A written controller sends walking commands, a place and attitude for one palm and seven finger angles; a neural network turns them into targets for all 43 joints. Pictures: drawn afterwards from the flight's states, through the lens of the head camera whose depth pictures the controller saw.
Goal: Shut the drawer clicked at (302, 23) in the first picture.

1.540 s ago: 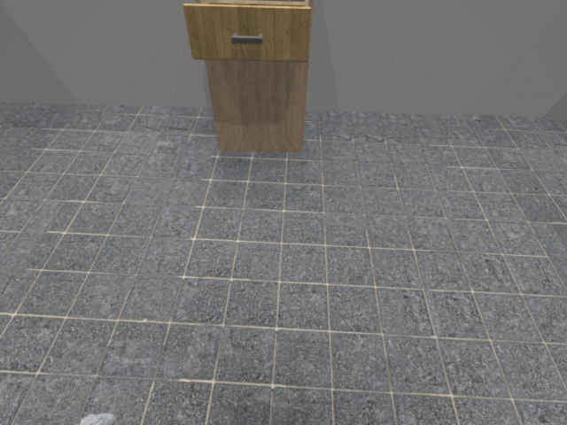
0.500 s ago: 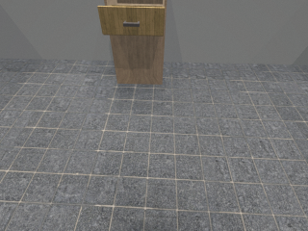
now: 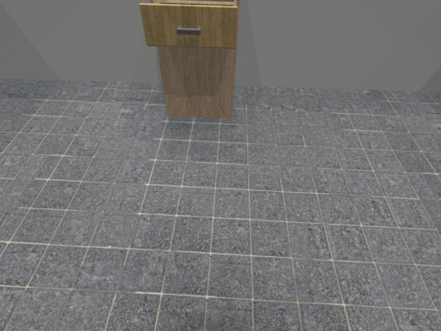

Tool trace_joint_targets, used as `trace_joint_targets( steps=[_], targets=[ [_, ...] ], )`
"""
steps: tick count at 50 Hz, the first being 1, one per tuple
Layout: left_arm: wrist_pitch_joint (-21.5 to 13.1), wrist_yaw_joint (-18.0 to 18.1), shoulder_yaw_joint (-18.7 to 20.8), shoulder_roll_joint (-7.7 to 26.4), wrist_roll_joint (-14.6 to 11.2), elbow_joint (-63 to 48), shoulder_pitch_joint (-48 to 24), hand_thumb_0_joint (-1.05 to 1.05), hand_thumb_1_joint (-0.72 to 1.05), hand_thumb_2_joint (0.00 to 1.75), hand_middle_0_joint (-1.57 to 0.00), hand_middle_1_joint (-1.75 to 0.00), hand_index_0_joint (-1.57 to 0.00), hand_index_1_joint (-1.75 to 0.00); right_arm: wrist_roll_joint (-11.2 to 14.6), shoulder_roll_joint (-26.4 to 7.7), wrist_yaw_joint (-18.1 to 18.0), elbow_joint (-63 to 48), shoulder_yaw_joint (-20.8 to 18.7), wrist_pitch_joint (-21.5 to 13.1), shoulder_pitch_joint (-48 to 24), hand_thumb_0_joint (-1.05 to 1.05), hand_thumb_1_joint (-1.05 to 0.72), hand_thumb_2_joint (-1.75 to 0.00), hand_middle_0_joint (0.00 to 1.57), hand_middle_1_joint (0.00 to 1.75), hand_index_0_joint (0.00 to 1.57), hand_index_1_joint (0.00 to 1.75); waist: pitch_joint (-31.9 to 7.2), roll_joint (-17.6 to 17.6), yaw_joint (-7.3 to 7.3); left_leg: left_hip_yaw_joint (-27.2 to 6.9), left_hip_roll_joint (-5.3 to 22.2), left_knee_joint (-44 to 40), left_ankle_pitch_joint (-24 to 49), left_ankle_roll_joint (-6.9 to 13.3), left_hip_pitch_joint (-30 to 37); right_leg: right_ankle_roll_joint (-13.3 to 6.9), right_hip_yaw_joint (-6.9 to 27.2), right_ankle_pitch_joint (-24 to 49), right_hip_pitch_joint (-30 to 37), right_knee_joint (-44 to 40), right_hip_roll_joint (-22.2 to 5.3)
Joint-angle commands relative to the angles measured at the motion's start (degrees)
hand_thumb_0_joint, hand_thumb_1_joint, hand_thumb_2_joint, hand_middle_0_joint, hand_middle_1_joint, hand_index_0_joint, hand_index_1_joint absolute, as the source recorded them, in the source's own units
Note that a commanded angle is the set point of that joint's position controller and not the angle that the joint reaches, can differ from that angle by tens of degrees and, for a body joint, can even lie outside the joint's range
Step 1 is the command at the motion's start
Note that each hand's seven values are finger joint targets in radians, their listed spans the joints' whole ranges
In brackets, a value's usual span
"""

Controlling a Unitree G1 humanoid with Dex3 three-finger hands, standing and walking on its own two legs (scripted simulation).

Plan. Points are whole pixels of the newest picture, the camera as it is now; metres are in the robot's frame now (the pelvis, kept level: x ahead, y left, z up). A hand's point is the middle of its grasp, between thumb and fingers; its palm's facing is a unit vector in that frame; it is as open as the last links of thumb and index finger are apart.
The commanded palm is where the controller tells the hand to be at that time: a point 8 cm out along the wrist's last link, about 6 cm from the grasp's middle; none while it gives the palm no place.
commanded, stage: walk to a spot facing it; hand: left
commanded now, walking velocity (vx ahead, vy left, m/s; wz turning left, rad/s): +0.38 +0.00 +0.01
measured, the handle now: (189, 29) +1.34 +0.23 -0.02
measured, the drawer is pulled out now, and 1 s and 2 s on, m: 0.30 0.30 0.30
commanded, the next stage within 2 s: turn to face it in 1.64 s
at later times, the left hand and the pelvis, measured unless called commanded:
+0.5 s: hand out of the picture +0.11 +0.20 -0.19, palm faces -0.04 -0.99 -0.12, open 7.4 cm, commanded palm none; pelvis +0.11 +0.03 -0.01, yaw -2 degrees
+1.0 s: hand (160, 242) +0.36 +0.18 -0.18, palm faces +0.01 -0.98 -0.18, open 7.2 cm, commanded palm none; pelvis +0.32 +0.00 -0.01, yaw -1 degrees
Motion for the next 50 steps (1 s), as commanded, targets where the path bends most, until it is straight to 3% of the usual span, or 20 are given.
trace_joint_targets(
  steps=[1,6,11,14,15,16,17,18,19,24,29,31,33,34,35,36,38,39,43,50],
  targets=[
    [-0.68,1.15,1.62,6.95,-0.32,-2.37,0.22,0.0,0.9,0.9,-0.2,-0.3,-0.2,-0.3,-0.14,-7.0,-0.53,-2.84,-1.09,-1.22,-1.03,0.0,-0.9,-0.9,0.2,0.3,0.2,0.3,-5.05,-0.17,-0.28,-4.98,6.62,-2.82,7.58,1.33,1.49,-1.36,4.72,6.54,0.76,-3.47,-6.53],
    [0.77,0.14,2.01,5.32,0.58,-1.94,6.06,0.0,0.9,0.9,-0.2,-0.3,-0.2,-0.3,-1.01,-3.87,0.07,-2.88,-1.03,0.13,3.64,0.0,-0.9,-0.9,0.2,0.3,0.2,0.3,5.49,-3.42,0.48,-3.76,3.39,0.84,-19.51,1.69,-10.12,-3.29,9.2,-23.65,-5.6,-5.72,-5.95],
    [-0.6,0.26,3.88,6.02,0.18,-2.39,11.71,0.0,0.9,0.9,-0.2,-0.3,-0.2,-0.3,-0.67,-0.77,0.04,-4.83,-1.53,-1.35,6.46,0.0,-0.9,-0.9,0.2,0.3,0.2,0.3,4.65,-8.78,0.51,2.34,1.72,14.14,-12.05,1.29,-14.26,-8.98,17.18,-21.43,-1.81,-8.29,-12.97],
    [-1.13,0.4,4.2,3.51,0.32,-2.92,10.08,0.0,0.9,0.9,-0.2,-0.3,-0.2,-0.3,-0.35,0.71,-0.07,-3.38,-1.88,-2.53,12.23,0.0,-0.9,-0.9,0.2,0.3,0.2,0.3,4.79,-3.49,-2.63,2.62,3.23,5.42,-9.12,1.87,-3.23,-7.59,9.33,-9.1,-8.2,0.49,-9.63],
    [-1.08,0.17,3.82,0.81,0.17,-3.64,8.24,0.0,0.9,0.9,-0.2,-0.3,-0.2,-0.3,-0.61,-1.25,-0.31,-1.01,-2.46,-3.11,18.77,0.0,-0.9,-0.9,0.2,0.3,0.2,0.3,4.41,6.63,-5.16,-7.02,8.14,-0.77,-4.27,4.71,5.76,-4.55,2.32,-5.8,-15.69,14.18,-2.85],
    [-1.55,0.1,3.05,-2.85,0.14,-5.51,4.56,0.0,0.9,0.9,-0.2,-0.3,-0.2,-0.3,-1.21,-5.1,-1.01,2.11,-3.8,-3.65,27.71,0.0,-0.9,-0.9,0.2,0.3,0.2,0.3,4.67,20.52,-7.99,-22.61,19.09,-7.01,7.1,9.1,14.59,-1.62,-6.79,-13.62,-28.74,32.02,2.35],
    [-2.29,0.58,3.14,-1.67,0.51,-7.34,0.6,0.0,0.9,0.9,-0.2,-0.3,-0.2,-0.3,-1.12,-2.72,-1.86,3.46,-2.96,-3.64,31.24,0.0,-0.9,-0.9,0.2,0.3,0.2,0.3,7.53,14.34,-8.15,-26.09,22.27,-6.64,21.52,11.53,17.27,-1.96,-2.1,-18.76,-36.17,39.76,0.22],
    [-2.7,0.39,3.33,-1.56,0.4,-7.06,-0.18,0.0,0.9,0.9,-0.2,-0.3,-0.2,-0.3,-0.74,-0.68,-2.13,3.25,-2.53,-3.8,31.04,0.0,-0.9,-0.9,0.2,0.3,0.2,0.3,7.69,5.91,-7.07,-23.42,23.35,-4.31,28.88,13.59,18.14,-2.25,-0.92,-16.73,-37.96,43.26,-2.59],
    [-2.64,0.0,3.46,-3.18,0.35,-6.5,0.15,0.0,0.9,0.9,-0.2,-0.3,-0.2,-0.3,-0.86,-0.02,-2.22,2.27,-2.47,-4.13,28.58,0.0,-0.9,-0.9,0.2,0.3,0.2,0.3,8.32,4.01,-5.82,-19.45,22.47,-5.17,27.83,13.53,15.81,-1.91,-0.79,-15.02,-37.42,44.81,-4.41],
    [-1.15,-1.64,3.33,-6.91,0.45,-6.91,-0.57,0.0,0.9,0.9,-0.2,-0.3,-0.2,-0.3,-0.36,4.27,-2.75,2.59,-2.0,-5.53,26.19,0.0,-0.9,-0.9,0.2,0.3,0.2,0.3,9.77,6.79,-2.26,-5.63,14.49,-11.59,20.8,9.25,9.26,-0.62,-5.25,-3.22,-34.47,38.08,-5.59],
    [-1.48,-1.7,3.08,-8.1,-0.08,-8.64,-5.29,0.0,0.9,0.9,-0.2,-0.3,-0.2,-0.3,-0.48,4.13,-2.77,4.55,-2.2,-5.33,27.41,0.0,-0.9,-0.9,0.2,0.3,0.2,0.3,8.32,8.31,-2.16,0.81,12.9,-10.62,34.46,8.21,7.31,-2.72,-10.16,1.84,-20.92,18.67,-1.79],
    [-1.73,-1.33,3.57,-6.87,0.1,-7.36,-0.29,0.0,0.9,0.9,-0.2,-0.3,-0.2,-0.3,-0.33,2.59,-2.76,4.83,-2.68,-5.06,26.2,0.0,-0.9,-0.9,0.2,0.3,0.2,0.3,4.94,8.32,0.5,2.4,13.69,-3.75,46.24,7.87,8.47,-4.49,-10.84,1.51,-13.19,16.87,0.42],
    [-2.27,-0.76,4.65,-4.35,0.66,-3.96,11.27,0.0,0.9,0.9,-0.2,-0.3,-0.2,-0.3,-0.17,1.83,-2.55,4.46,-3.11,-4.76,24.9,0.0,-0.9,-0.9,0.2,0.3,0.2,0.3,-1.48,5.92,5.57,3.58,12.07,11.72,46.69,5.78,4.84,-5.66,-10.95,3.5,2.26,11.56,1.92],
    [-3.13,-0.22,5.81,-0.7,1.14,-1.8,19.43,0.0,0.9,0.9,-0.2,-0.3,-0.2,-0.3,0.24,3.21,-1.99,3.76,-2.97,-4.76,24.58,0.0,-0.9,-0.9,0.2,0.3,0.2,0.3,-5.52,2.01,9.1,3.82,10.12,26.6,33.21,4.0,-6.34,-8.02,-4.13,3.74,16.36,9.6,-4.34],
    [-3.36,0.62,7.22,5.17,1.05,-0.6,24.7,0.0,0.9,0.9,-0.2,-0.3,-0.2,-0.3,1.08,7.18,-1.59,2.11,-2.51,-5.09,26.93,0.0,-0.9,-0.9,0.2,0.3,0.2,0.3,-11.64,-9.8,9.27,5.29,1.51,48.94,-7.05,1.91,-21.03,-15.21,21.44,1.22,25.38,3.44,-21.97],
    [-3.04,0.7,7.56,7.04,-0.13,-0.39,24.07,0.0,0.9,0.9,-0.2,-0.3,-0.2,-0.3,0.96,7.53,-1.55,0.53,-2.87,-4.81,23.8,0.0,-0.9,-0.9,0.2,0.3,0.2,0.3,-11.93,-8.15,8.03,0.12,0.98,60.87,-18.82,3.16,-25.0,-18.23,32.02,-5.11,20.51,-5.53,-28.23],
    [-2.85,0.97,6.06,1.36,-0.24,-3.42,12.05,0.0,0.9,0.9,-0.2,-0.3,-0.2,-0.3,0.01,7.41,-0.8,-1.69,-3.64,-3.81,17.05,0.0,-0.9,-0.9,0.2,0.3,0.2,0.3,0.16,-3.11,3.74,-2.46,7.18,61.42,-9.9,3.33,-27.42,-14.41,23.84,-18.5,0.98,-10.44,-24.67],
    [-3.18,1.26,5.07,-1.53,0.19,-4.07,8.27,0.0,0.9,0.9,-0.2,-0.3,-0.2,-0.3,-0.71,8.71,-0.49,-1.57,-3.37,-3.02,17.06,0.0,-0.9,-0.9,0.2,0.3,0.2,0.3,2.76,-1.45,1.05,-2.38,8.98,57.62,-8.18,2.76,-25.39,-12.5,17.38,-16.37,-6.54,-10.56,-22.24],
    [-3.77,1.24,4.4,-3.25,0.95,-4.17,5.15,0.0,0.9,0.9,-0.2,-0.3,-0.2,-0.3,-1.07,10.53,0.14,-1.52,-3.52,-0.51,20.8,0.0,-0.9,-0.9,0.2,0.3,0.2,0.3,2.89,-5.45,-4.2,1.11,9.79,44.13,-5.24,0.14,-18.54,-9.33,2.86,-10.71,-17.69,-13.22,-16.51],
    [-3.96,0.35,4.94,-0.81,0.8,-2.84,11.11,0.0,0.9,0.9,-0.2,-0.3,-0.2,-0.3,-0.86,8.65,1.9,-8.16,-3.61,-2.04,6.41,0.0,-0.9,-0.9,0.2,0.3,0.2,0.3,5.13,-4.78,-0.05,6.08,7.31,20.87,-0.89,-0.48,-16.92,-9.25,0.92,-9.43,-9.65,-12.05,-14.92]
  ],
)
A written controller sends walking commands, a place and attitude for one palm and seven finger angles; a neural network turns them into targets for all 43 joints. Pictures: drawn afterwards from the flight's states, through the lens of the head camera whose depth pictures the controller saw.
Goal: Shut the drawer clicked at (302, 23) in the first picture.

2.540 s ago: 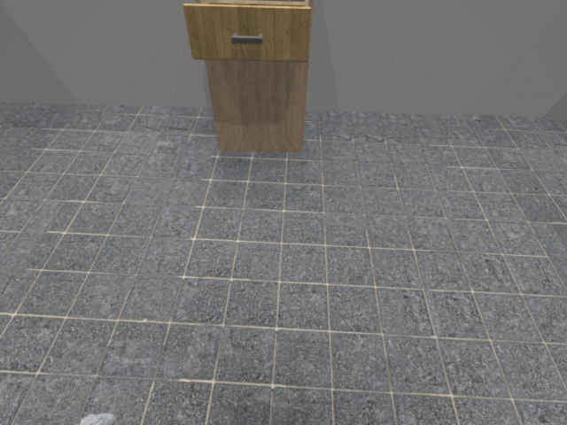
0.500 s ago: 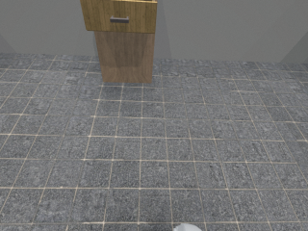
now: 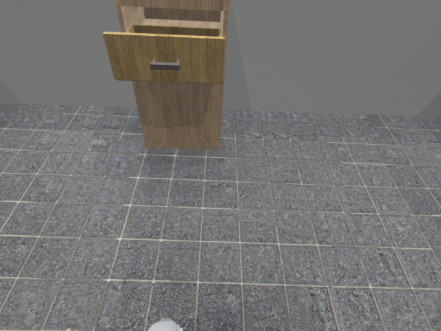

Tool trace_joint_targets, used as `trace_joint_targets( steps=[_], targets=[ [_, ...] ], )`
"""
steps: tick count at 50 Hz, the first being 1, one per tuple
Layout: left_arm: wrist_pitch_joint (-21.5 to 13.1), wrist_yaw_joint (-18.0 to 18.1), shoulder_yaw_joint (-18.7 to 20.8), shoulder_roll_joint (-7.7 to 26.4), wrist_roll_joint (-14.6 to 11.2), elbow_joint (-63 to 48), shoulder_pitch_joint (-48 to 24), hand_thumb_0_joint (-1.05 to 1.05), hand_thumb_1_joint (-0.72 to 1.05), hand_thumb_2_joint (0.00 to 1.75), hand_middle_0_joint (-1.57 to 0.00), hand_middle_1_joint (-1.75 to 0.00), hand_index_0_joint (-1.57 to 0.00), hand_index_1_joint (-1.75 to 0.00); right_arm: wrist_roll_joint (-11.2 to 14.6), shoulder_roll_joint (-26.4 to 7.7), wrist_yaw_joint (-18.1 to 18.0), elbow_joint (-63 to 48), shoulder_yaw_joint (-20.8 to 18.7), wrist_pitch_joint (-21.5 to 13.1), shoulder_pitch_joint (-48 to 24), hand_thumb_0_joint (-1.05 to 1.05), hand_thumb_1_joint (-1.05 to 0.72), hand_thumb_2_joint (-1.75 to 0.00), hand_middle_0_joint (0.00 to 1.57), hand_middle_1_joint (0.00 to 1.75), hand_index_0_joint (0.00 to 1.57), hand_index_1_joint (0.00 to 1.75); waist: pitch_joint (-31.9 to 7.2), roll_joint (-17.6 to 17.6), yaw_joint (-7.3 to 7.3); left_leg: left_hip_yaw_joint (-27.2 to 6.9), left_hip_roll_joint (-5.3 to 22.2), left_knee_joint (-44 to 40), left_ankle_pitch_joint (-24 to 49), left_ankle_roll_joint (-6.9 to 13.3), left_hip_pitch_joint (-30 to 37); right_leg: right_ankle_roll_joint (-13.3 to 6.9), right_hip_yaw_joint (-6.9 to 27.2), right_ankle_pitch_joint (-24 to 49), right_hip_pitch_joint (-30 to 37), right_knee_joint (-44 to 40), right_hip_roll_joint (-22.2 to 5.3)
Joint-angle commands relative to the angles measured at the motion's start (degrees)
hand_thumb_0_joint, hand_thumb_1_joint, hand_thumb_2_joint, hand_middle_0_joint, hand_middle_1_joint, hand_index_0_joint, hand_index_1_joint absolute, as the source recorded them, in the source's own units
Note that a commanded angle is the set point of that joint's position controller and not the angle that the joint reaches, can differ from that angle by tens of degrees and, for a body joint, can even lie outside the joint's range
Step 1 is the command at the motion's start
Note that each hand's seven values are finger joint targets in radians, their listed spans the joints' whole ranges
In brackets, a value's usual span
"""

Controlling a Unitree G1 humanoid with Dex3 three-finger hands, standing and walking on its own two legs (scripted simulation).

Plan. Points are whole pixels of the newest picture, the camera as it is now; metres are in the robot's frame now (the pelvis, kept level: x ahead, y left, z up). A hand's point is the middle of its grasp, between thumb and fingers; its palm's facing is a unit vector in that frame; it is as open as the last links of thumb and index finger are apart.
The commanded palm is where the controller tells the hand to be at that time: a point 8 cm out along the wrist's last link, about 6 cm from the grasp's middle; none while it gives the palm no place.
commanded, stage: walk to a spot facing it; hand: left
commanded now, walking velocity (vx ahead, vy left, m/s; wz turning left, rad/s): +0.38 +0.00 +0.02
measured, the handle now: (165, 63) +1.01 +0.26 -0.01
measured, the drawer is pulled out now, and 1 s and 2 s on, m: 0.30 0.30 0.30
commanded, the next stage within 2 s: turn to face it in 0.64 s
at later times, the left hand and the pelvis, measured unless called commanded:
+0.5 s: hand (133, 274) +0.28 +0.21 -0.17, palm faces -0.05 -0.98 -0.17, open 7.3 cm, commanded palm none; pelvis +0.22 +0.03 +0.01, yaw -4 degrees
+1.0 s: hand (166, 213) +0.46 +0.17 -0.18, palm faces +0.01 -0.99 -0.16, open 7.2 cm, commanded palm none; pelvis +0.42 +0.00 +0.00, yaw -2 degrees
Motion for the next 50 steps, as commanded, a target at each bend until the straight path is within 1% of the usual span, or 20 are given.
trace_joint_targets(
  steps=[1,4,5,6,7,8,10,14,20,25,27,29,30,31,32,35,39,43,47,50],
  targets=[
    [-0.86,-0.08,1.34,7.82,-0.19,-1.81,4.62,0.0,0.9,0.9,-0.2,-0.3,-0.2,-0.3,0.22,-1.54,1.17,-2.9,0.21,-1.09,0.06,0.0,-0.9,-0.9,0.2,0.3,0.2,0.3,6.99,-5.99,1.35,1.99,-1.86,-9.0,0.59,0.32,6.71,-6.53,12.13,-5.99,-6.64,-15.34,-15.7],
    [-0.35,-0.03,1.38,7.38,-0.38,-1.76,4.99,0.0,0.9,0.9,-0.2,-0.3,-0.2,-0.3,0.17,-3.73,0.74,-2.02,-0.25,-1.9,4.19,0.0,-0.9,-0.9,0.2,0.3,0.2,0.3,6.02,-1.23,-1.65,4.28,-4.39,-17.72,0.14,0.83,20.69,-4.59,9.13,-1.47,-9.69,-6.41,-13.35],
    [-0.32,-0.22,1.05,5.71,-0.56,-2.4,4.93,0.0,0.9,0.9,-0.2,-0.3,-0.2,-0.3,-0.12,-7.02,0.13,0.05,-0.99,-2.31,11.38,0.0,-0.9,-0.9,0.2,0.3,0.2,0.3,2.3,4.85,-4.76,-1.36,-1.18,-23.05,-4.09,2.59,30.45,-2.58,5.58,2.9,-13.19,6.75,-9.41],
    [-0.36,-0.75,0.72,2.2,-1.14,-4.02,5.02,0.0,0.9,0.9,-0.2,-0.3,-0.2,-0.3,-0.97,-13.99,-0.49,1.7,-2.66,-2.73,19.32,0.0,-0.9,-0.9,0.2,0.3,0.2,0.3,-1.54,19.6,-6.95,-22.68,13.44,-32.48,-8.32,8.12,38.6,1.1,-0.67,-8.63,-23.86,27.6,-1.93],
    [-0.62,-0.53,0.73,3.88,-0.56,-5.97,1.65,0.0,0.9,0.9,-0.2,-0.3,-0.2,-0.3,-0.51,-14.58,-1.07,2.7,-2.56,-2.29,21.65,0.0,-0.9,-0.9,0.2,0.3,0.2,0.3,-2.23,18.05,-7.64,-31.71,17.99,-37.86,-9.55,11.02,38.4,0.93,5.23,-17.24,-29.2,39.81,-1.0],
    [-0.49,-0.44,0.93,4.3,-0.54,-5.85,-0.56,0.0,0.9,0.9,-0.2,-0.3,-0.2,-0.3,-0.08,-12.79,-1.65,2.04,-2.01,-2.23,18.39,0.0,-0.9,-0.9,0.2,0.3,0.2,0.3,-0.2,12.33,-6.21,-30.45,18.41,-37.78,-8.84,11.61,34.54,0.65,8.18,-13.46,-32.0,46.29,-3.98],
    [-0.06,-1.28,1.21,3.12,-0.15,-3.87,0.3,0.0,0.9,0.9,-0.2,-0.3,-0.2,-0.3,0.05,-7.71,-1.73,0.08,-0.45,-3.11,10.55,0.0,-0.9,-0.9,0.2,0.3,0.2,0.3,4.01,4.11,-2.24,-18.71,13.58,-39.19,-5.17,9.21,26.45,1.27,9.66,-3.93,-30.08,46.45,-7.65],
    [1.99,-1.35,1.1,0.41,0.16,-1.91,4.41,0.0,0.9,0.9,-0.2,-0.3,-0.2,-0.3,0.46,-4.43,-2.18,0.95,-0.11,-4.32,9.1,0.0,-0.9,-0.9,0.2,0.3,0.2,0.3,3.33,4.44,1.06,-4.71,8.68,-39.92,9.46,8.06,23.85,3.19,8.58,2.58,-26.1,41.19,-8.38],
    [2.68,-1.94,0.88,0.1,-0.02,-4.33,-3.77,0.0,0.9,0.9,-0.2,-0.3,-0.2,-0.3,0.66,-5.61,-2.23,3.93,-0.01,-4.22,13.35,0.0,-0.9,-0.9,0.2,0.3,0.2,0.3,6.42,5.49,-0.05,0.58,7.99,-41.05,13.92,8.55,27.92,4.07,5.52,6.82,-28.7,26.64,-8.92],
    [1.93,-2.13,0.67,0.14,-0.38,-6.2,-10.96,0.0,0.9,0.9,-0.2,-0.3,-0.2,-0.3,-0.16,-6.39,-2.07,6.4,-0.19,-3.57,16.45,0.0,-0.9,-0.9,0.2,0.3,0.2,0.3,8.18,7.03,-1.95,3.05,9.26,-38.1,18.7,8.17,30.67,1.64,2.93,5.06,-23.8,13.25,-6.49],
    [1.52,-2.05,0.76,1.02,-0.34,-5.72,-9.45,0.0,0.9,0.9,-0.2,-0.3,-0.2,-0.3,-0.22,-7.21,-2.05,6.99,-0.23,-3.27,16.26,0.0,-0.9,-0.9,0.2,0.3,0.2,0.3,6.83,6.86,-0.94,4.2,9.3,-33.88,25.28,7.63,31.11,0.27,1.07,3.02,-17.77,10.37,-4.18],
    [0.64,-1.66,1.41,3.15,-0.02,-2.22,1.44,0.0,0.9,0.9,-0.2,-0.3,-0.2,-0.3,0.16,-7.47,-2.01,7.19,-0.14,-2.94,14.93,0.0,-0.9,-0.9,0.2,0.3,0.2,0.3,1.59,4.21,4.49,6.8,6.96,-19.23,35.53,5.41,27.85,-1.29,-1.2,5.31,-1.69,4.93,-0.72],
    [-0.16,-1.17,2.5,6.9,0.25,0.4,10.76,0.0,0.9,0.9,-0.2,-0.3,-0.2,-0.3,0.69,-6.95,-1.53,6.78,-0.03,-3.08,14.02,0.0,-0.9,-0.9,0.2,0.3,0.2,0.3,-4.11,0.18,8.78,7.94,4.49,-5.63,29.27,3.42,19.06,-3.05,4.09,7.1,12.48,4.0,-4.7],
    [-0.68,-0.29,4.3,14.12,0.18,1.75,17.26,0.0,0.9,0.9,-0.2,-0.3,-0.2,-0.3,1.53,-2.66,-1.32,5.02,0.64,-3.53,16.51,0.0,-0.9,-0.9,0.2,0.3,0.2,0.3,-11.97,-15.24,9.59,8.72,-3.44,14.76,-5.68,0.87,2.69,-9.28,28.94,11.35,26.33,-1.39,-22.15],
    [-0.34,-0.17,4.24,16.56,-1.23,2.04,18.05,0.0,0.9,0.9,-0.2,-0.3,-0.2,-0.3,1.66,-3.65,-1.5,3.4,0.72,-3.22,13.68,0.0,-0.9,-0.9,0.2,0.3,0.2,0.3,-12.66,-13.7,8.91,1.09,-5.76,26.99,-19.42,1.26,-2.78,-13.36,38.43,14.43,24.58,-8.08,-28.08],
    [-0.43,0.6,1.91,7.85,-0.92,-1.69,3.43,0.0,0.9,0.9,-0.2,-0.3,-0.2,-0.3,0.64,-2.24,-1.37,2.71,0.26,-1.94,7.91,0.0,-0.9,-0.9,0.2,0.3,0.2,0.3,0.47,-4.09,3.24,-5.27,0.7,27.58,-6.52,1.6,-4.13,-8.22,22.64,10.05,3.19,-11.09,-22.62],
    [-1.26,1.0,0.22,3.85,-0.36,-1.86,-0.1,0.0,0.9,0.9,-0.2,-0.3,-0.2,-0.3,0.3,0.67,-1.14,4.91,0.75,0.46,13.32,0.0,-0.9,-0.9,0.2,0.3,0.2,0.3,1.62,-6.85,-2.03,-2.38,0.06,14.8,-3.47,-0.7,3.45,-5.13,7.22,24.23,-6.89,-11.6,-17.29],
    [-0.78,0.97,0.03,4.12,-0.47,-1.97,0.21,0.0,0.9,0.9,-0.2,-0.3,-0.2,-0.3,0.52,1.57,-0.61,2.95,1.14,0.83,8.92,0.0,-0.9,-0.9,0.2,0.3,0.2,0.3,2.59,-8.5,-1.2,0.48,-1.94,1.11,0.21,-1.31,5.48,-4.5,2.75,26.41,-5.26,-11.12,-15.14],
    [0.08,1.09,0.48,6.0,-0.5,-1.19,2.32,0.0,0.9,0.9,-0.2,-0.3,-0.2,-0.3,0.48,-0.51,-0.27,0.95,1.28,0.06,3.58,0.0,-0.9,-0.9,0.2,0.3,0.2,0.3,3.23,-9.12,0.96,1.74,-3.31,-9.5,0.63,-0.25,9.51,-4.3,4.3,19.59,-1.92,-9.32,-16.63],
    [1.09,0.87,0.84,6.03,-0.66,-1.42,2.17,0.0,0.9,0.9,-0.2,-0.3,-0.2,-0.3,0.1,-3.87,-0.05,1.93,0.53,-0.65,9.08,0.0,-0.9,-0.9,0.2,0.3,0.2,0.3,3.25,-0.95,-2.0,2.3,-4.39,-19.1,3.37,0.94,23.21,-1.95,2.53,2.27,-8.6,-1.4,-14.13]
  ],
)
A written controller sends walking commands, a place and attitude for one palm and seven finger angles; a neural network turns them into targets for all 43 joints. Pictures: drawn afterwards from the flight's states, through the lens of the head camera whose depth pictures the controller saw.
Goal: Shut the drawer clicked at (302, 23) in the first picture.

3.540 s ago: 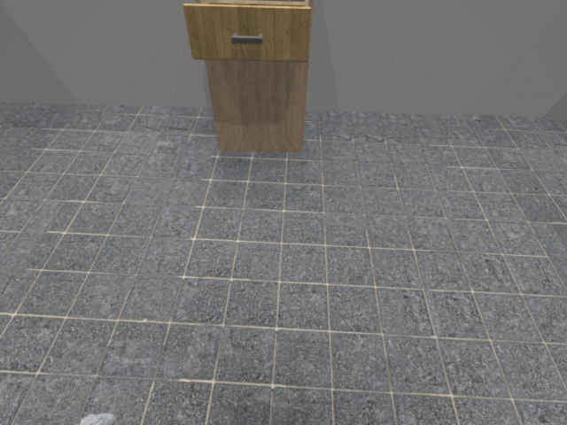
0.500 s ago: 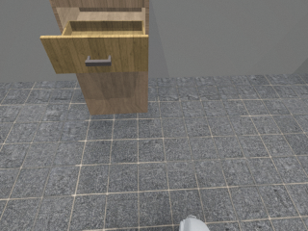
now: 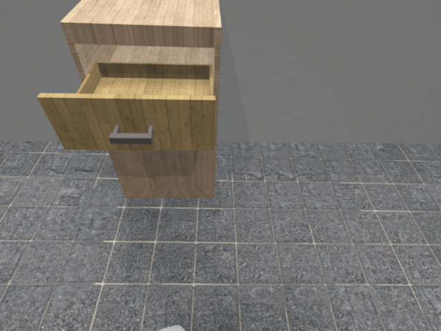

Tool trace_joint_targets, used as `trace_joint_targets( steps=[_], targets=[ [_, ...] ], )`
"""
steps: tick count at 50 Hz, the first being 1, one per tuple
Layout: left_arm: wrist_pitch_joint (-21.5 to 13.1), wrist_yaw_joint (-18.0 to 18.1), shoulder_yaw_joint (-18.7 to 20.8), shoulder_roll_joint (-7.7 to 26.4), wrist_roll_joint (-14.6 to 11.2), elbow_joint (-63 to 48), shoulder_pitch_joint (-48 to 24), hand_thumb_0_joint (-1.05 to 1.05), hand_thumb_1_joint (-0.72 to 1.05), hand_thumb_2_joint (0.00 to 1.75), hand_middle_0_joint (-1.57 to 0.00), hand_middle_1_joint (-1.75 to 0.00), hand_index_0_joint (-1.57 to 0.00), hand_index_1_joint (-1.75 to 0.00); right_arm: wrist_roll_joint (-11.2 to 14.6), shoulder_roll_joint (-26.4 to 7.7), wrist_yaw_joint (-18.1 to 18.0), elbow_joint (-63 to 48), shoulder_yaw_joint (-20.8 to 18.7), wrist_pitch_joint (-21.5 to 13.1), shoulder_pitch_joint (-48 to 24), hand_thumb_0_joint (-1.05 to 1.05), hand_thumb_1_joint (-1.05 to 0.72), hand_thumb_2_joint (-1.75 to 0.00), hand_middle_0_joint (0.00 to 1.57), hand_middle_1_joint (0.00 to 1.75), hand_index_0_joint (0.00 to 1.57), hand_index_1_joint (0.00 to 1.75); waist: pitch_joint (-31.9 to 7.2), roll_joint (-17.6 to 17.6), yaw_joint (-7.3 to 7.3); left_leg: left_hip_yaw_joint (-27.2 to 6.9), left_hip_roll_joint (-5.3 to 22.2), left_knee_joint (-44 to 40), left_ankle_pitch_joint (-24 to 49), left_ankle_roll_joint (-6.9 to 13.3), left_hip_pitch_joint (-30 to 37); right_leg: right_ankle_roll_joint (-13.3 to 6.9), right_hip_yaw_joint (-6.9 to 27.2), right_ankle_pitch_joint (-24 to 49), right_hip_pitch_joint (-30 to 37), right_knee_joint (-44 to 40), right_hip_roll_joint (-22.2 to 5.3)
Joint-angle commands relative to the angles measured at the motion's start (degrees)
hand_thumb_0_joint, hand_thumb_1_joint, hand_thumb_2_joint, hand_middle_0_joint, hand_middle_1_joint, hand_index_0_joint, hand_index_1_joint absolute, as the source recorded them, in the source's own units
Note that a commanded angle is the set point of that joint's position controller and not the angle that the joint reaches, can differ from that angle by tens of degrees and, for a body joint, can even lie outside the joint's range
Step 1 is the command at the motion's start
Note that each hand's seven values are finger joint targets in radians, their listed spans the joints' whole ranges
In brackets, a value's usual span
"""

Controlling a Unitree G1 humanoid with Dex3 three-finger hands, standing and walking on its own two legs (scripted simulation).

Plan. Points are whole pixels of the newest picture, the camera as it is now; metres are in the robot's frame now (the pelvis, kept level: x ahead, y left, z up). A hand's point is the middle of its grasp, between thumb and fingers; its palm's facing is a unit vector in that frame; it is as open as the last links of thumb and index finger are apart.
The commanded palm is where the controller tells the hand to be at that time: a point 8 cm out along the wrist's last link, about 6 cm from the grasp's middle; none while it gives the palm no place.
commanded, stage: take the last steps up to it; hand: left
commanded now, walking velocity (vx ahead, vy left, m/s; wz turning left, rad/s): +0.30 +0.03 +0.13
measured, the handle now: (132, 133) +0.58 +0.28 -0.01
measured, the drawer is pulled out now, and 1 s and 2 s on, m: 0.30 0.30 0.30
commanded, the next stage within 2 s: come to a stop and stand still in 0.80 s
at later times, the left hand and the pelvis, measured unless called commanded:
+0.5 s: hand (134, 317) +0.18 +0.19 -0.16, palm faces +0.03 -0.98 -0.20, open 7.3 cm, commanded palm none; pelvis +0.13 +0.01 +0.01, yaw +1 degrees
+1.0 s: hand (146, 314) +0.19 +0.17 -0.19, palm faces +0.16 -0.98 -0.13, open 7.3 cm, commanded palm none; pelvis +0.26 +0.03 +0.00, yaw +3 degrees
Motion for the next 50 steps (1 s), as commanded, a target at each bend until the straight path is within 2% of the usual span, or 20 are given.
trace_joint_targets(
  steps=[1,2,3,4,6,9,13,22,26,27,28,29,31,33,35,42,45,46,48,50],
  targets=[
    [0.91,0.0,1.73,5.95,-0.58,-2.45,3.71,0.0,0.9,0.9,-0.2,-0.3,-0.2,-0.3,-0.66,-6.56,0.36,0.4,-1.1,-1.5,13.62,0.0,-0.9,-0.9,0.2,0.3,0.2,0.3,0.79,9.32,-4.15,-10.31,5.31,-15.61,1.16,4.2,21.39,-2.15,1.47,-2.61,-17.67,8.65,-5.92],
    [0.82,-0.32,1.44,3.56,-0.89,-4.33,3.1,0.0,0.9,0.9,-0.2,-0.3,-0.2,-0.3,-1.04,-11.73,-0.14,0.38,-2.12,-1.35,17.98,0.0,-0.9,-0.9,0.2,0.3,0.2,0.3,0.15,20.3,-5.38,-27.37,16.16,-25.24,-2.39,10.48,23.08,0.08,-0.88,-16.83,-24.46,23.9,0.49],
    [1.12,0.03,1.19,5.06,-0.18,-5.6,0.67,0.0,0.9,0.9,-0.2,-0.3,-0.2,-0.3,-0.73,-11.8,-0.85,0.72,-2.19,-1.13,18.49,0.0,-0.9,-0.9,0.2,0.3,0.2,0.3,-0.18,18.88,-5.9,-32.94,17.98,-28.71,-9.63,12.77,21.4,-0.54,5.7,-18.32,-27.41,34.73,-0.17],
    [0.86,-0.17,1.5,5.31,-0.04,-5.47,-1.46,0.0,0.9,0.9,-0.2,-0.3,-0.2,-0.3,-0.56,-9.88,-1.3,-0.06,-1.79,-1.23,15.38,0.0,-0.9,-0.9,0.2,0.3,0.2,0.3,0.85,13.7,-5.08,-31.99,16.8,-29.07,-11.72,13.11,19.06,-1.03,8.57,-13.72,-30.04,40.93,-1.96],
    [0.58,-1.05,1.76,4.87,0.1,-3.94,0.07,0.0,0.9,0.9,-0.2,-0.3,-0.2,-0.3,-0.17,-6.1,-1.44,-2.15,-0.63,-2.13,9.07,0.0,-0.9,-0.9,0.2,0.3,0.2,0.3,1.41,6.21,-2.12,-22.33,12.54,-29.82,-10.48,11.21,14.25,-0.71,10.51,-4.96,-27.9,40.56,-4.69],
    [1.37,-1.0,1.38,3.25,0.22,-1.92,4.08,0.0,0.9,0.9,-0.2,-0.3,-0.2,-0.3,0.22,-4.26,-1.63,-1.85,-0.37,-3.15,8.06,0.0,-0.9,-0.9,0.2,0.3,0.2,0.3,-1.53,4.35,-0.34,-13.82,9.32,-29.46,1.03,10.39,14.43,0.42,9.66,-0.62,-23.37,35.33,-4.87],
    [1.75,-0.76,1.22,2.53,0.33,-2.54,1.38,0.0,0.9,0.9,-0.2,-0.3,-0.2,-0.3,0.33,-4.06,-1.63,0.02,-0.71,-3.12,11.71,0.0,-0.9,-0.9,0.2,0.3,0.2,0.3,0.26,1.26,-1.31,-14.16,9.91,-30.45,2.05,12.03,17.07,1.22,9.1,0.34,-24.89,28.14,-5.06],
    [1.33,-0.88,1.38,1.48,0.15,-4.96,-5.54,0.0,0.9,0.9,-0.2,-0.3,-0.2,-0.3,-0.28,-3.98,-1.4,3.45,-1.36,-2.58,15.23,0.0,-0.9,-0.9,0.2,0.3,0.2,0.3,4.09,3.83,-2.81,-13.22,10.43,-28.93,-0.3,12.17,17.69,0.86,6.72,0.17,-21.06,12.36,-3.64],
    [0.32,-0.61,1.84,2.46,0.18,-2.36,1.89,0.0,0.9,0.9,-0.2,-0.3,-0.2,-0.3,-0.01,-2.74,-1.4,3.89,-0.92,-2.3,13.5,0.0,-0.9,-0.9,0.2,0.3,0.2,0.3,2.1,0.89,1.07,-7.67,6.12,-17.72,1.6,7.74,12.19,-0.05,4.71,6.86,-4.65,-0.83,-1.18],
    [-0.22,-0.26,2.42,5.39,0.32,-0.94,6.7,0.0,0.9,0.9,-0.2,-0.3,-0.2,-0.3,0.41,-0.83,-1.19,3.52,-0.48,-2.51,13.38,0.0,-0.9,-0.9,0.2,0.3,0.2,0.3,0.12,-4.13,3.06,-4.12,2.67,-8.53,-0.4,5.65,5.06,-2.11,11.35,4.65,5.01,-3.53,-6.17],
    [-0.62,0.21,3.32,10.37,0.44,0.51,12.93,0.0,0.9,0.9,-0.2,-0.3,-0.2,-0.3,0.51,1.63,-0.57,1.77,0.08,-2.62,12.76,0.0,-0.9,-0.9,0.2,0.3,0.2,0.3,-1.22,-15.62,4.86,1.97,-3.93,5.4,-10.34,2.92,-6.83,-7.27,26.41,7.21,13.71,-9.18,-18.04],
    [-0.67,0.44,3.64,12.87,-0.37,0.97,16.52,0.0,0.9,0.9,-0.2,-0.3,-0.2,-0.3,0.27,-0.7,-0.51,0.41,-0.03,-2.19,10.53,0.0,-0.9,-0.9,0.2,0.3,0.2,0.3,-2.7,-15.26,5.77,-0.28,-4.05,17.39,-20.67,2.33,-9.8,-12.0,34.95,5.64,11.92,-14.52,-23.95],
    [-0.75,0.84,3.0,9.12,-0.37,-0.09,10.21,0.0,0.9,0.9,-0.2,-0.3,-0.2,-0.3,0.05,-0.37,-0.29,-0.32,-0.74,-1.57,6.65,0.0,-0.9,-0.9,0.2,0.3,0.2,0.3,2.84,-11.12,3.76,-5.47,0.01,26.35,-13.52,2.25,-12.47,-12.29,31.51,-1.06,2.34,-16.97,-22.54],
    [-0.94,1.12,2.3,5.1,-0.19,-1.35,6.45,0.0,0.9,0.9,-0.2,-0.3,-0.2,-0.3,-0.27,1.21,0.08,0.55,-0.84,-0.95,7.32,0.0,-0.9,-0.9,0.2,0.3,0.2,0.3,4.16,-4.6,1.13,-5.54,1.72,23.93,-6.89,1.32,-9.1,-9.6,21.15,6.02,-3.73,-16.96,-18.32],
    [-1.48,0.95,1.69,4.41,0.01,-1.47,5.1,0.0,0.9,0.9,-0.2,-0.3,-0.2,-0.3,-0.3,2.23,0.22,0.97,-0.54,-0.37,9.32,0.0,-0.9,-0.9,0.2,0.3,0.2,0.3,3.29,-8.12,-0.75,-3.84,1.44,18.76,-4.89,-0.09,-5.71,-7.96,13.82,16.77,-5.66,-15.69,-15.7],
    [-1.05,0.55,1.96,7.85,-0.05,0.18,7.04,0.0,0.9,0.9,-0.2,-0.3,-0.2,-0.3,0.19,1.04,1.01,-2.21,0.06,-0.68,1.88,0.0,-0.9,-0.9,0.2,0.3,0.2,0.3,2.44,-8.97,1.13,-0.2,-0.84,0.22,-1.68,-0.63,1.73,-7.77,11.04,18.16,-4.5,-13.43,-14.28],
    [-0.21,0.56,1.96,7.76,-0.44,0.84,6.34,0.0,0.9,0.9,-0.2,-0.3,-0.2,-0.3,0.14,-0.17,0.63,-1.58,0.25,-1.28,3.76,0.0,-0.9,-0.9,0.2,0.3,0.2,0.3,2.3,-8.32,-0.59,1.6,-2.53,-10.05,3.8,-0.41,12.65,-5.43,9.42,13.5,-8.29,-8.98,-11.82],
    [0.28,0.72,1.37,5.91,-0.54,1.02,6.48,0.0,0.9,0.9,-0.2,-0.3,-0.2,-0.3,0.15,-1.5,0.17,-0.32,0.21,-1.63,6.12,0.0,-0.9,-0.9,0.2,0.3,0.2,0.3,1.37,-3.9,-1.59,-0.49,-1.23,-14.38,8.55,-0.41,19.03,-3.69,8.3,13.07,-10.69,-3.74,-9.05],
    [1.2,1.02,0.11,1.41,-0.97,0.79,9.55,0.0,0.9,0.9,-0.2,-0.3,-0.2,-0.3,0.05,-9.08,-1.03,0.65,-0.7,-1.56,11.34,0.0,-0.9,-0.9,0.2,0.3,0.2,0.3,-3.32,10.96,-2.02,-15.54,15.25,-17.49,32.97,6.33,24.06,1.39,3.77,-8.0,-13.88,8.75,-1.97],
    [2.51,1.77,-0.27,1.56,-1.03,2.16,9.46,0.0,0.9,0.9,-0.2,-0.3,-0.2,-0.3,-0.03,-7.85,-2.27,0.44,0.07,-1.07,6.39,0.0,-0.9,-0.9,0.2,0.3,0.2,0.3,-2.91,12.31,-1.17,-16.94,16.26,-22.67,33.16,8.81,18.03,1.91,8.62,-15.98,-11.67,17.01,-2.4]
  ],
)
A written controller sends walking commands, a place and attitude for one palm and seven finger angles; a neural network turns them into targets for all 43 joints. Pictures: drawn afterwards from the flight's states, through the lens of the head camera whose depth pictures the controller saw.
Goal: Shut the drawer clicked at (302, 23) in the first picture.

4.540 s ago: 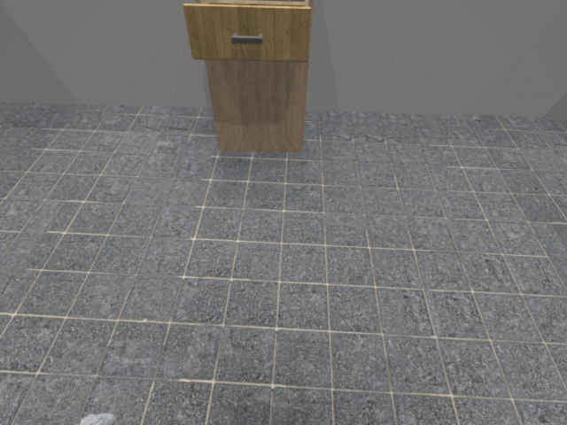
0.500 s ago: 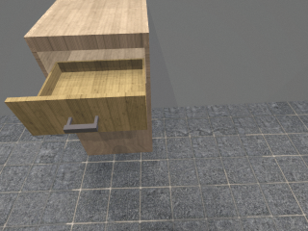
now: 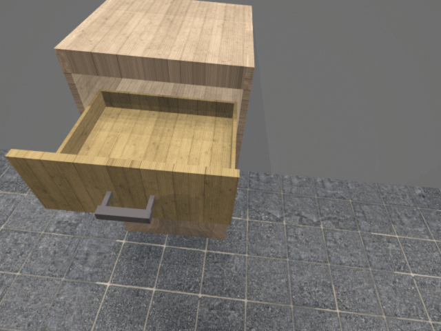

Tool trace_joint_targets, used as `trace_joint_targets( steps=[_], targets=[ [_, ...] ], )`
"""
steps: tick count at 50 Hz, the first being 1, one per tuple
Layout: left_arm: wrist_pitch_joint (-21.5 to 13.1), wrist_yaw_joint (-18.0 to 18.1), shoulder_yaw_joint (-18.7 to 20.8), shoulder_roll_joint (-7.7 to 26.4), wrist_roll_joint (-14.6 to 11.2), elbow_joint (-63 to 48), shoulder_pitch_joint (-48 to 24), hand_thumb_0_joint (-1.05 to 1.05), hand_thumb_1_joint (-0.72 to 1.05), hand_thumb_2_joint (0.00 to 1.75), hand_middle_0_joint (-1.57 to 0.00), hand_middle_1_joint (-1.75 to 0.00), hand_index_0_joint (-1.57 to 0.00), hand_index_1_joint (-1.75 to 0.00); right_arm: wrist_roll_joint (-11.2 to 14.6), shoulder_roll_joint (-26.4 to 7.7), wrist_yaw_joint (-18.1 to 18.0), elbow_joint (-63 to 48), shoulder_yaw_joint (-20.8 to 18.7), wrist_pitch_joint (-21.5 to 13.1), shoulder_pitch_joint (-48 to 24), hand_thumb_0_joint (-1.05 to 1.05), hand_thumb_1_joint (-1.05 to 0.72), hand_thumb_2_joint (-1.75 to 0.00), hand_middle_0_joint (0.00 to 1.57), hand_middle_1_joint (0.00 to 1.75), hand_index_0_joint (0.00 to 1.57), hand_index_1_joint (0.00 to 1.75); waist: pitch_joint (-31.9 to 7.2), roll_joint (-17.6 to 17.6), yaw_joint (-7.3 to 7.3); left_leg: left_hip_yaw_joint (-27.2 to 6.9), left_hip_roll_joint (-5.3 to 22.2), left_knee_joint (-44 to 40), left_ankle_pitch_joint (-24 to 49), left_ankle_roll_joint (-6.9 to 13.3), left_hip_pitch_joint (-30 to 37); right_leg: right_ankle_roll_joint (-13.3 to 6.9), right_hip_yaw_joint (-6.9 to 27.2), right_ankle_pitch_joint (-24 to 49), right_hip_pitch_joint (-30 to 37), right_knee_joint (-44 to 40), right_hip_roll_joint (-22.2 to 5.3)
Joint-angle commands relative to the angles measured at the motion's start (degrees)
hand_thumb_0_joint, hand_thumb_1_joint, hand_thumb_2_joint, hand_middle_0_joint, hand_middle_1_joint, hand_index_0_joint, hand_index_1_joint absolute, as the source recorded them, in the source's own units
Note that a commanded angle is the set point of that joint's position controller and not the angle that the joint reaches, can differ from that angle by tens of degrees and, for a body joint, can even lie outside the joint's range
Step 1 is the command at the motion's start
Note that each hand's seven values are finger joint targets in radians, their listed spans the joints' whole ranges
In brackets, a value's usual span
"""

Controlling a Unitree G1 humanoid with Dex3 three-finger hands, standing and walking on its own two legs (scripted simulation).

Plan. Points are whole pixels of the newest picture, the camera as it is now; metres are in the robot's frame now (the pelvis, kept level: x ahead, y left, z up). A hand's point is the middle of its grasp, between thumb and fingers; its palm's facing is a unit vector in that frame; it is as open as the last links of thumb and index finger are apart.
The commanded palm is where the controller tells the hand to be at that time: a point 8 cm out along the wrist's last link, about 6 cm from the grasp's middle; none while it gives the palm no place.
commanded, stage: come to a stop and stand still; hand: left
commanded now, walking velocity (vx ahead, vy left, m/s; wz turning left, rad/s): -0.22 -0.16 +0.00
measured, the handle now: (127, 206) +0.33 +0.23 +0.00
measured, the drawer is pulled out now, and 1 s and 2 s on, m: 0.30 0.30 0.30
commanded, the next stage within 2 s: look again from close up in 0.90 s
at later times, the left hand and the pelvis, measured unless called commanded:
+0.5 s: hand out of the picture +0.02 +0.13 -0.15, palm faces +0.02 -0.97 -0.25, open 7.4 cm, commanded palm none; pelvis -0.02 -0.05 +0.01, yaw -1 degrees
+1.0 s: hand out of the picture -0.04 +0.09 -0.16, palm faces +0.04 -0.98 -0.17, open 7.3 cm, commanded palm none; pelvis -0.04 -0.07 +0.01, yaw -1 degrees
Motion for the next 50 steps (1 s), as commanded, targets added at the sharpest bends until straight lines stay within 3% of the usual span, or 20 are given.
trace_joint_targets(
  steps=[1,4,8,11,15,17,18,19,20,21,24,28,30,31,33,34,39,47,49,50],
  targets=[
    [0.93,1.27,0.16,3.22,-0.25,-1.49,2.47,0.0,0.9,0.9,-0.2,-0.3,-0.2,-0.3,0.12,-8.5,-2.24,0.86,-0.69,0.42,6.48,0.0,-0.9,-0.9,0.2,0.3,0.2,0.3,-1.62,13.9,-3.49,-16.46,16.96,-15.72,31.57,6.87,9.84,0.02,4.91,-8.09,-10.6,12.55,-0.79],
    [1.78,0.9,0.57,4.11,-0.25,-1.19,2.03,0.0,0.9,0.9,-0.2,-0.3,-0.2,-0.3,0.53,-8.29,-2.73,0.68,-0.93,0.89,3.8,0.0,-0.9,-0.9,0.2,0.3,0.2,0.3,-2.76,8.84,-3.05,-12.9,16.05,-14.72,35.53,7.77,10.45,0.3,5.85,-4.46,-11.12,14.62,-0.98],
    [3.37,0.74,1.83,4.57,0.29,-4.02,0.7,0.0,0.9,0.9,-0.2,-0.3,-0.2,-0.3,0.52,-8.47,-2.79,-0.6,-2.24,1.81,2.81,0.0,-0.9,-0.9,0.2,0.3,0.2,0.3,-3.41,6.59,-3.04,-11.44,16.37,-16.22,23.19,9.0,7.71,0.13,6.74,-2.2,-14.16,21.57,0.1],
    [3.83,0.69,2.18,4.0,0.43,-6.13,-0.48,0.0,0.9,0.9,-0.2,-0.3,-0.2,-0.3,0.04,-8.68,-2.3,-1.54,-2.73,2.26,1.76,0.0,-0.9,-0.9,0.2,0.3,0.2,0.3,-3.02,9.09,-3.15,-11.64,15.93,-17.79,11.43,8.7,4.95,-0.25,6.36,-1.89,-13.66,19.06,0.33],
    [2.96,0.65,1.67,3.39,0.34,-6.56,0.69,0.0,0.9,0.9,-0.2,-0.3,-0.2,-0.3,-0.16,-8.91,-1.46,-1.71,-3.04,2.73,0.67,0.0,-0.9,-0.9,0.2,0.3,0.2,0.3,-2.76,11.15,-2.44,-11.8,13.83,-18.07,-3.59,6.71,1.28,-1.13,3.94,1.05,-7.0,5.47,1.21],
    [2.29,0.73,1.74,4.59,0.65,-5.75,3.05,0.0,0.9,0.9,-0.2,-0.3,-0.2,-0.3,0.24,-7.93,-1.1,-1.5,-3.02,3.12,1.82,0.0,-0.9,-0.9,0.2,0.3,0.2,0.3,-1.44,5.85,-1.35,-8.61,9.16,-13.28,-9.59,3.07,-3.3,-1.18,3.16,9.68,-0.49,-7.75,1.75],
    [1.56,1.0,1.66,7.15,0.96,-6.44,1.46,0.0,0.9,0.9,-0.2,-0.3,-0.2,-0.3,0.71,-4.87,-0.75,-1.49,-2.57,3.26,2.95,0.0,-0.9,-0.9,0.2,0.3,0.2,0.3,0.27,-2.68,-2.08,-5.56,4.0,-6.89,-11.34,0.05,-4.71,-2.91,11.3,7.27,-2.76,-16.06,-3.25],
    [1.26,1.02,1.8,10.73,0.75,-7.67,-2.14,0.0,0.9,0.9,-0.2,-0.3,-0.2,-0.3,0.96,-1.78,-0.24,-2.47,-1.58,3.69,3.12,0.0,-0.9,-0.9,0.2,0.3,0.2,0.3,1.77,-10.34,-3.66,-2.34,0.32,-1.95,-12.88,-2.19,-2.62,-6.46,19.06,-0.47,-10.47,-22.4,-11.18],
    [1.14,1.04,2.09,11.93,0.5,-8.78,-5.01,0.0,0.9,0.9,-0.2,-0.3,-0.2,-0.3,0.51,-2.4,-0.1,-2.73,-1.55,4.31,1.92,0.0,-0.9,-0.9,0.2,0.3,0.2,0.3,2.08,-13.05,-2.6,-3.83,-0.07,3.69,-13.75,-1.99,-0.07,-9.0,21.77,-6.85,-16.43,-26.0,-12.66],
    [1.08,1.13,2.12,11.37,0.5,-9.03,-7.16,0.0,0.9,0.9,-0.2,-0.3,-0.2,-0.3,0.31,-3.02,-0.13,-2.56,-1.6,4.54,1.5,0.0,-0.9,-0.9,0.2,0.3,0.2,0.3,4.42,-14.02,-2.7,-5.48,0.02,7.68,-13.29,-1.54,-0.49,-9.75,21.54,-6.85,-18.61,-26.34,-11.64],
    [0.69,1.04,1.6,8.55,0.2,-8.69,-9.45,0.0,0.9,0.9,-0.2,-0.3,-0.2,-0.3,0.36,-2.27,-0.42,0.86,-1.02,3.96,7.26,0.0,-0.9,-0.9,0.2,0.3,0.2,0.3,2.78,-7.07,-4.73,-6.19,-0.22,8.69,-9.1,-1.4,0.73,-9.6,14.36,6.38,-13.25,-20.89,-7.48],
    [0.22,0.92,1.34,7.65,-0.37,-6.26,-6.42,0.0,0.9,0.9,-0.2,-0.3,-0.2,-0.3,0.5,-1.32,-1.22,2.92,-0.11,3.03,9.86,0.0,-0.9,-0.9,0.2,0.3,0.2,0.3,0.04,-4.2,-3.8,-6.21,0.0,-4.25,-4.33,-2.04,5.39,-8.72,12.69,16.49,-6.92,-16.11,-6.41],
    [0.13,0.95,0.99,6.46,-0.9,-5.33,-5.54,0.0,0.9,0.9,-0.2,-0.3,-0.2,-0.3,0.41,-2.32,-1.69,4.31,0.43,2.13,11.66,0.0,-0.9,-0.9,0.2,0.3,0.2,0.3,-0.6,0.95,-3.43,-9.18,2.44,-10.41,5.63,-1.18,9.14,-5.71,11.33,17.45,-7.14,-14.0,-3.13],
    [0.25,0.97,0.95,6.31,-0.88,-5.16,-5.52,0.0,0.9,0.9,-0.2,-0.3,-0.2,-0.3,0.39,-3.01,-1.86,4.56,0.53,2.08,11.49,0.0,-0.9,-0.9,0.2,0.3,0.2,0.3,-0.24,0.84,-2.9,-9.36,3.43,-11.29,4.43,-1.1,7.92,-4.61,10.83,15.41,-5.95,-14.84,-1.99],
    [0.38,0.86,1.07,6.83,-1.01,-4.13,-5.34,0.0,0.9,0.9,-0.2,-0.3,-0.2,-0.3,0.46,-3.01,-2.0,5.48,0.54,1.6,11.25,0.0,-0.9,-0.9,0.2,0.3,0.2,0.3,-2.58,6.4,-2.38,-9.44,3.65,-12.09,6.9,-0.96,7.1,-3.99,9.37,19.8,-1.05,-12.96,-1.42],
    [0.39,0.88,1.08,7.08,-1.06,-3.88,-5.27,0.0,0.9,0.9,-0.2,-0.3,-0.2,-0.3,0.53,-2.76,-1.98,5.54,0.64,1.62,11.01,0.0,-0.9,-0.9,0.2,0.3,0.2,0.3,-2.81,6.66,-2.27,-9.31,3.54,-12.84,5.19,-1.11,6.12,-3.96,9.28,19.18,0.3,-13.05,-1.37],
    [0.51,0.85,0.82,6.85,-0.75,-3.01,-4.98,0.0,0.9,0.9,-0.2,-0.3,-0.2,-0.3,0.34,-1.76,-1.79,5.94,0.64,2.39,12.69,0.0,-0.9,-0.9,0.2,0.3,0.2,0.3,2.31,0.07,-2.81,-7.57,1.49,-13.36,-3.15,-1.43,5.31,-3.99,11.33,6.67,-4.05,-18.66,-2.01],
    [0.41,0.89,0.98,6.05,-0.56,-3.13,-3.42,0.0,0.9,0.9,-0.2,-0.3,-0.2,-0.3,0.15,-0.94,-1.63,5.83,0.69,2.59,15.62,0.0,-0.9,-0.9,0.2,0.3,0.2,0.3,3.58,-1.15,-3.7,-6.65,0.57,-11.8,-4.18,-1.16,5.97,-4.14,12.66,0.09,-8.73,-20.88,-2.13],
    [0.32,0.9,0.96,5.66,-0.52,-3.13,-2.96,0.0,0.9,0.9,-0.2,-0.3,-0.2,-0.3,0.22,-0.9,-1.7,5.71,0.69,2.41,15.76,0.0,-0.9,-0.9,0.2,0.3,0.2,0.3,3.38,-0.53,-3.69,-6.88,0.74,-12.18,-3.96,-1.15,5.81,-4.07,12.17,1.36,-8.3,-20.35,-1.89],
    [-1.31,3.23,0.58,7.26,0.39,-1.87,2.4,0.0,0.9,0.9,-0.2,-0.3,-0.2,-0.3,0.28,-3.91,-0.93,2.3,0.17,1.38,8.76,0.0,-0.9,-0.9,0.2,0.3,0.2,0.3,4.88,-2.18,-0.62,-3.4,0.08,0.78,-8.93,-2.94,-0.48,1.52,16.19,24.15,-5.22,-19.83,-5.7]
  ],
)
